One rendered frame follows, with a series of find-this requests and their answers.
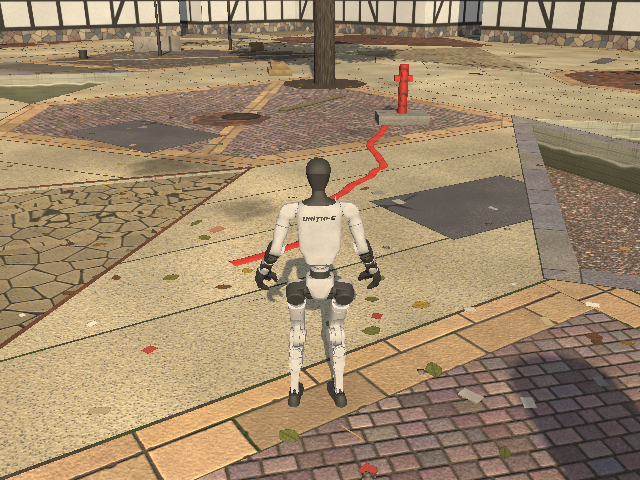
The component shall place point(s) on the humanoid robot torso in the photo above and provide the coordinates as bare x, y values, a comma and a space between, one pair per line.
319, 236

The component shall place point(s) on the right robot forearm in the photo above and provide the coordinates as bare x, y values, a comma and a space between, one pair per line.
369, 260

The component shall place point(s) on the robot left upper arm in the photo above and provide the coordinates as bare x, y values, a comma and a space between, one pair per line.
287, 212

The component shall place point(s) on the robot right upper arm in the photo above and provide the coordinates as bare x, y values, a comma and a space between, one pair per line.
350, 211

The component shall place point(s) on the robot left hand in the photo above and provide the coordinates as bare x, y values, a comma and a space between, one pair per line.
260, 277

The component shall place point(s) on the robot left thigh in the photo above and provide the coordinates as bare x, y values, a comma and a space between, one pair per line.
296, 299

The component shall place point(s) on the robot right hand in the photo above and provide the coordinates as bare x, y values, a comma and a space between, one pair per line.
366, 275

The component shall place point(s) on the left robot forearm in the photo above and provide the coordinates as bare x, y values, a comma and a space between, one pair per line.
267, 261

